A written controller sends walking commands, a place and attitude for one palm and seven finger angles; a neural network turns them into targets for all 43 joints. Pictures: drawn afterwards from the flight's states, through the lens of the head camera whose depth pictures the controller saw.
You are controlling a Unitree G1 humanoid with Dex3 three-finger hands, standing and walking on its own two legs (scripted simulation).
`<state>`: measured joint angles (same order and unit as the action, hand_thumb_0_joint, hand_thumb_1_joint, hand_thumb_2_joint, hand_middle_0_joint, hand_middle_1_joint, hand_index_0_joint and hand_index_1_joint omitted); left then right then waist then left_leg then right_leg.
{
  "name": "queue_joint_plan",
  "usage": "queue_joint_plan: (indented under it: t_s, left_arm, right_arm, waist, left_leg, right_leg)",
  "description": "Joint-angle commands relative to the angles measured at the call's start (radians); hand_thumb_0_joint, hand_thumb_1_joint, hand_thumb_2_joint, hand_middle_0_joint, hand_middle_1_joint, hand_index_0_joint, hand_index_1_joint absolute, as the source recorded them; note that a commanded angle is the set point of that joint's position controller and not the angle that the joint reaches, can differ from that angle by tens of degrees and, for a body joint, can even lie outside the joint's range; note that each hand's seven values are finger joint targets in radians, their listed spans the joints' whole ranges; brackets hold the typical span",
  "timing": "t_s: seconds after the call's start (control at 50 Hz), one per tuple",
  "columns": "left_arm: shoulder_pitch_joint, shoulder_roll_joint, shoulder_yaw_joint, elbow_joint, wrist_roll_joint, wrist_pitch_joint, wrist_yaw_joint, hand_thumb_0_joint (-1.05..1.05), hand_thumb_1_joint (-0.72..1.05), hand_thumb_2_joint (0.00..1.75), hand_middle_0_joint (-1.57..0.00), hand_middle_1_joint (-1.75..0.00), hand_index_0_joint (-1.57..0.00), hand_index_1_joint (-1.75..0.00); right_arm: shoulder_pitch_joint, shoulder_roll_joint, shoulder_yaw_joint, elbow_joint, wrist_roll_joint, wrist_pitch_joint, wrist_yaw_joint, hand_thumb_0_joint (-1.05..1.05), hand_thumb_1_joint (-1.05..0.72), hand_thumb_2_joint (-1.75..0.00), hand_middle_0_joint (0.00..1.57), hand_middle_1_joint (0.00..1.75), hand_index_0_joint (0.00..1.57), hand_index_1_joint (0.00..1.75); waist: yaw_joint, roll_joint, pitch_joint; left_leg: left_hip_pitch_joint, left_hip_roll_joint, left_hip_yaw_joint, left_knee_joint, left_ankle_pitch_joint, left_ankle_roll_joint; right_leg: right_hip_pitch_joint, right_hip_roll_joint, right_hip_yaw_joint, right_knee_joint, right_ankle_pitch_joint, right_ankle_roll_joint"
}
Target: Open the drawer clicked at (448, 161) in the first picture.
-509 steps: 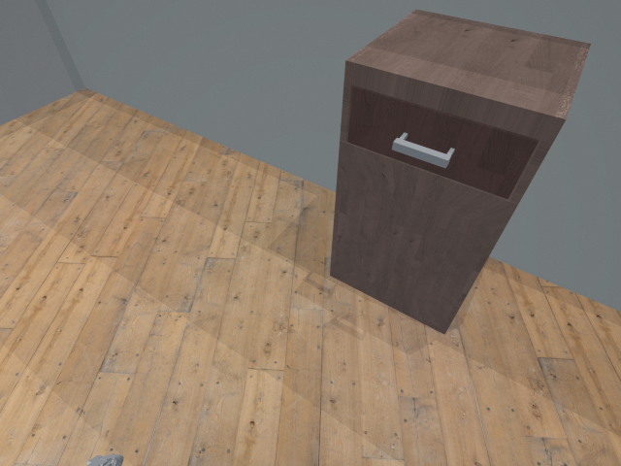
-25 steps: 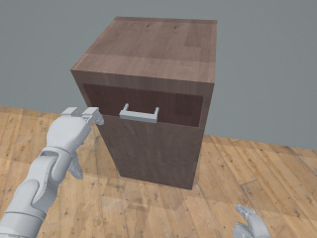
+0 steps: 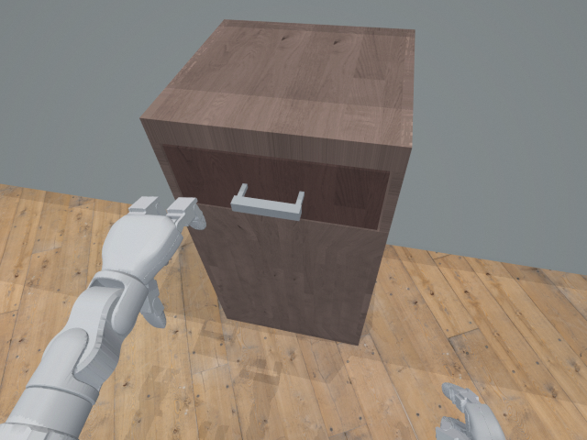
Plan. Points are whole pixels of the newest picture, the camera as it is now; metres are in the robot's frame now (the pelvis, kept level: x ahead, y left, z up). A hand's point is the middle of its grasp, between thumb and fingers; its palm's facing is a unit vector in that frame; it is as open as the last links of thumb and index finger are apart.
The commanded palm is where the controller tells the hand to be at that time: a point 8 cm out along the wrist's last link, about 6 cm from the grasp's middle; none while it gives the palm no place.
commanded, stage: move the hooked fingers above the handle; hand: left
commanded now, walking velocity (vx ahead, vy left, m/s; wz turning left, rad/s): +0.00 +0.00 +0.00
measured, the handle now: (269, 200) +0.54 +0.12 -0.03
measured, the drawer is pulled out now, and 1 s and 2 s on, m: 0.00 0.00 0.00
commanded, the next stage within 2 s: none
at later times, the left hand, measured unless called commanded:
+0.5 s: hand (211, 234) +0.38 +0.18 +0.05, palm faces -0.01 -0.09 -1.00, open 13.8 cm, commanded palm +0.36 +0.19 +0.11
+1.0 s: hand (246, 214) +0.44 +0.14 +0.04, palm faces -0.02 -0.05 -1.00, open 13.8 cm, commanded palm +0.42 +0.14 +0.09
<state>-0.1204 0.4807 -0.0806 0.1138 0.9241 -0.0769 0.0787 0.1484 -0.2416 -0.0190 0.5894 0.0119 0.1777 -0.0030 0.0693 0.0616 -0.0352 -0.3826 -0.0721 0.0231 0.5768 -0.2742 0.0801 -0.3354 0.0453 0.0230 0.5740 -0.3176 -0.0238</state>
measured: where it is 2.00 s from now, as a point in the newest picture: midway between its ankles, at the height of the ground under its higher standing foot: outside the picture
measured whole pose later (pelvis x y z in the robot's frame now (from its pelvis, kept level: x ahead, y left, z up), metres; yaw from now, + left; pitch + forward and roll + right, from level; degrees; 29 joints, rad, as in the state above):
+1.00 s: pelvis +0.02 -0.03 -0.01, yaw -1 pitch +12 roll +0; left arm -0.57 0.36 -0.19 0.70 1.04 -0.04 0.23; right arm 0.24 -0.24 -0.05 0.64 0.02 0.22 -0.01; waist -0.02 0.04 -0.11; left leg -0.53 -0.04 0.02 0.66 -0.33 0.04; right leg -0.49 0.08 0.02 0.67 -0.37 -0.06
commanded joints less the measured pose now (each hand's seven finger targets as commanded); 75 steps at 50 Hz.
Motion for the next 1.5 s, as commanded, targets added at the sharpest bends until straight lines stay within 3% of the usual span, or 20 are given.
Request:
queue_joint_plan:
  t_s: [0.0, 0.12, 0.28, 0.32, 0.36, 0.42, 0.62, 0.76, 0.84, 0.94, 1.02, 1.04, 1.14, 1.22, 1.26, 1.28, 1.32, 1.4, 1.42, 1.48]
  left_arm:
    - [-0.37, 0.212, 0.127, -0.185, 0.025, -0.032, 0.061, 0.0, -0.5, 0.3, -0.3, -1.2, -0.3, -1.2]
    - [-0.412, 0.182, 0.106, -0.08, 0.042, 0.007, 0.098, 0.0, -0.5, 0.3, -0.3, -1.2, -0.3, -1.2]
    - [-0.482, 0.112, 0.022, -0.012, 0.041, 0.042, 0.07, 0.0, -0.5, 0.3, -0.3, -1.2, -0.3, -1.2]
    - [-0.518, 0.144, 0.046, 0.009, 0.046, 0.029, 0.071, 0.0, -0.5, 0.3, -0.3, -1.2, -0.3, -1.2]
    - [-0.57, 0.121, 0.024, 0.033, 0.049, 0.014, 0.079, 0.0, -0.5, 0.3, -0.3, -1.2, -0.3, -1.2]
    - [-0.599, 0.147, 0.054, 0.017, 0.056, -0.01, 0.107, 0.0, -0.5, 0.3, -0.3, -1.2, -0.3, -1.2]
    - [-0.655, 0.11, 0.02, 0.181, 0.084, 0.06, 0.147, 0.0, -0.5, 0.3, -0.3, -1.2, -0.3, -1.2]
    - [-0.736, 0.065, -0.012, 0.247, 0.082, 0.024, 0.155, 0.0, -0.5, 0.3, -0.3, -1.2, -0.3, -1.2]
    - [-0.793, 0.102, 0.024, 0.343, 0.103, 0.027, 0.18, 0.0, -0.5, 0.3, -0.3, -1.2, -0.3, -1.2]
    - [-0.885, 0.05, -0.027, 0.391, 0.115, 0.036, 0.202, 0.0, -0.5, 0.3, -0.3, -1.2, -0.3, -1.2]
    - [-0.903, 0.039, -0.033, 0.475, 0.107, 0.043, 0.201, 0.0, -0.5, 0.3, -0.3, -1.2, -0.3, -1.2]
    - [-0.927, 0.079, -0.003, 0.487, 0.114, 0.043, 0.205, 0.0, -0.5, 0.3, -0.3, -1.2, -0.3, -1.2]
    - [-1.016, 0.021, -0.053, 0.522, 0.12, 0.034, 0.218, 0.0, -0.5, 0.3, -0.3, -1.2, -0.3, -1.2]
    - [-1.051, 0.084, 0.002, 0.572, 0.125, 0.04, 0.241, 0.0, -0.5, 0.3, -0.3, -1.2, -0.3, -1.2]
    - [-1.068, 0.043, -0.031, 0.611, 0.125, 0.052, 0.248, 0.0, -0.5, 0.3, -0.3, -1.2, -0.3, -1.2]
    - [-1.08, 0.083, 0.0, 0.632, 0.139, 0.058, 0.255, 0.0, -0.5, 0.3, -0.3, -1.2, -0.3, -1.2]
    - [-1.1, 0.032, -0.037, 0.66, 0.131, 0.068, 0.257, 0.0, -0.5, 0.3, -0.3, -1.2, -0.3, -1.2]
    - [-1.1, 0.091, 0.01, 0.666, 0.137, 0.069, 0.248, 0.0, -0.5, 0.3, -0.3, -1.2, -0.3, -1.2]
    - [-1.087, 0.063, -0.012, 0.661, 0.135, 0.065, 0.245, 0.0, -0.5, 0.3, -0.3, -1.2, -0.3, -1.2]
    - [-1.056, 0.111, 0.03, 0.646, 0.136, 0.052, 0.243, 0.0, -0.5, 0.3, -0.3, -1.2, -0.3, -1.2]
  right_arm:
    - [-0.067, -0.115, -0.037, -0.126, -0.008, -0.036, -0.013, 0.0, -0.9, -0.9, 0.2, 0.3, 0.2, 0.3]
    - [-0.054, -0.109, -0.036, -0.115, -0.003, -0.021, -0.008, 0.0, -0.9, -0.9, 0.2, 0.3, 0.2, 0.3]
    - [-0.029, -0.116, -0.04, -0.124, 0.003, -0.005, -0.011, 0.0, -0.9, -0.9, 0.2, 0.3, 0.2, 0.3]
    - [-0.016, -0.119, -0.041, -0.118, 0.001, -0.004, -0.015, 0.0, -0.9, -0.9, 0.2, 0.3, 0.2, 0.3]
    - [-0.006, -0.116, -0.044, -0.112, 0.003, -0.005, -0.02, 0.0, -0.9, -0.9, 0.2, 0.3, 0.2, 0.3]
    - [0.012, -0.117, -0.055, -0.109, -0.002, -0.008, -0.02, 0.0, -0.9, -0.9, 0.2, 0.3, 0.2, 0.3]
    - [0.042, -0.128, -0.063, -0.086, 0.009, 0.013, -0.012, 0.0, -0.9, -0.9, 0.2, 0.3, 0.2, 0.3]
    - [0.072, -0.119, -0.07, -0.075, 0.005, 0.013, -0.02, 0.0, -0.9, -0.9, 0.2, 0.3, 0.2, 0.3]
    - [0.087, -0.121, -0.068, -0.057, 0.005, 0.016, -0.019, 0.0, -0.9, -0.9, 0.2, 0.3, 0.2, 0.3]
    - [0.101, -0.116, -0.075, -0.049, 0.003, 0.016, -0.017, 0.0, -0.9, -0.9, 0.2, 0.3, 0.2, 0.3]
    - [0.12, -0.122, -0.077, -0.041, 0.001, 0.018, -0.018, 0.0, -0.9, -0.9, 0.2, 0.3, 0.2, 0.3]
    - [0.126, -0.125, -0.077, -0.033, 0.002, 0.018, -0.019, 0.0, -0.9, -0.9, 0.2, 0.3, 0.2, 0.3]
    - [0.151, -0.121, -0.083, -0.022, -0.001, 0.013, -0.019, 0.0, -0.9, -0.9, 0.2, 0.3, 0.2, 0.3]
    - [0.181, -0.129, -0.085, -0.01, -0.008, 0.008, -0.021, 0.0, -0.9, -0.9, 0.2, 0.3, 0.2, 0.3]
    - [0.19, -0.127, -0.084, -0.005, -0.007, 0.005, -0.018, 0.0, -0.9, -0.9, 0.2, 0.3, 0.2, 0.3]
    - [0.198, -0.131, -0.086, 0.005, -0.006, 0.005, -0.017, 0.0, -0.9, -0.9, 0.2, 0.3, 0.2, 0.3]
    - [0.215, -0.132, -0.088, 0.004, -0.009, 0.002, -0.014, 0.0, -0.9, -0.9, 0.2, 0.3, 0.2, 0.3]
    - [0.225, -0.138, -0.088, -0.001, -0.011, 0.005, -0.016, 0.0, -0.9, -0.9, 0.2, 0.3, 0.2, 0.3]
    - [0.23, -0.137, -0.09, -0.006, -0.013, 0.005, -0.016, 0.0, -0.9, -0.9, 0.2, 0.3, 0.2, 0.3]
    - [0.235, -0.14, -0.089, -0.009, -0.012, 0.007, -0.017, 0.0, -0.9, -0.9, 0.2, 0.3, 0.2, 0.3]
  waist:
    - [-0.018, -0.005, -0.269]
    - [-0.018, -0.022, -0.298]
    - [-0.042, -0.06, -0.307]
    - [-0.043, -0.056, -0.309]
    - [-0.054, -0.056, -0.304]
    - [-0.042, -0.016, -0.379]
    - [-0.066, -0.065, -0.371]
    - [-0.082, -0.069, -0.391]
    - [-0.081, -0.103, -0.392]
    - [-0.102, -0.066, -0.438]
    - [-0.121, -0.101, -0.413]
    - [-0.122, -0.12, -0.418]
    - [-0.148, -0.09, -0.447]
    - [-0.143, -0.092, -0.491]
    - [-0.158, -0.079, -0.471]
    - [-0.159, -0.085, -0.473]
    - [-0.171, -0.086, -0.475]
    - [-0.156, -0.086, -0.539]
    - [-0.156, -0.074, -0.533]
    - [-0.141, -0.077, -0.531]
  left_leg:
    - [0.214, 0.066, -0.075, -0.063, 0.245, -0.062]
    - [0.192, 0.064, -0.068, -0.04, 0.293, -0.068]
    - [0.163, 0.059, -0.053, -0.018, 0.299, -0.049]
    - [0.153, 0.056, -0.052, -0.015, 0.282, -0.045]
    - [0.15, 0.054, -0.051, -0.007, 0.265, -0.042]
    - [0.174, 0.052, -0.051, 0.011, 0.327, -0.046]
    - [0.11, 0.045, -0.026, 0.028, 0.332, -0.038]
    - [0.111, 0.039, -0.025, 0.044, 0.346, -0.032]
    - [0.054, 0.031, -0.013, 0.047, 0.317, -0.031]
    - [0.066, 0.027, -0.007, 0.063, 0.335, -0.029]
    - [0.031, 0.024, -0.003, 0.071, 0.314, -0.025]
    - [0.015, 0.023, -0.001, 0.07, 0.302, -0.024]
    - [0.013, 0.02, -0.003, 0.087, 0.296, -0.025]
    - [-0.02, 0.018, 0.002, 0.099, 0.302, -0.024]
    - [-0.036, 0.017, 0.005, 0.105, 0.291, -0.025]
    - [-0.039, 0.021, 0.003, 0.107, 0.296, -0.026]
    - [-0.039, 0.021, 0.002, 0.111, 0.302, -0.025]
    - [-0.05, 0.019, 0.005, 0.118, 0.331, -0.024]
    - [-0.038, 0.02, 0.007, 0.115, 0.336, -0.024]
    - [-0.046, 0.022, 0.01, 0.107, 0.336, -0.023]
  right_leg:
    - [-0.032, -0.002, 0.005, -0.053, 0.149, -0.031]
    - [-0.033, 0.0, -0.001, -0.025, 0.188, -0.035]
    - [-0.03, -0.005, 0.008, -0.02, 0.229, -0.03]
    - [-0.029, -0.004, 0.011, -0.019, 0.221, -0.031]
    - [-0.053, -0.003, 0.01, -0.017, 0.214, -0.031]
    - [-0.035, -0.003, 0.017, 0.002, 0.257, -0.034]
    - [-0.024, -0.001, 0.027, 0.01, 0.323, -0.031]
    - [-0.032, -0.002, 0.026, 0.016, 0.358, -0.029]
    - [-0.018, -0.005, 0.035, 0.022, 0.378, -0.025]
    - [-0.025, -0.007, 0.039, 0.03, 0.416, -0.025]
    - [-0.024, -0.009, 0.04, 0.027, 0.436, -0.019]
    - [-0.019, -0.011, 0.046, 0.025, 0.444, -0.015]
    - [-0.05, -0.011, 0.045, 0.034, 0.436, -0.014]
    - [-0.017, -0.014, 0.049, 0.052, 0.475, -0.013]
    - [-0.04, -0.013, 0.047, 0.051, 0.476, -0.011]
    - [-0.054, -0.01, 0.045, 0.056, 0.465, -0.012]
    - [-0.061, -0.007, 0.038, 0.058, 0.462, -0.013]
    - [-0.013, -0.007, 0.043, 0.071, 0.508, -0.012]
    - [-0.019, -0.006, 0.043, 0.069, 0.511, -0.012]
    - [-0.001, -0.006, 0.044, 0.064, 0.522, -0.011]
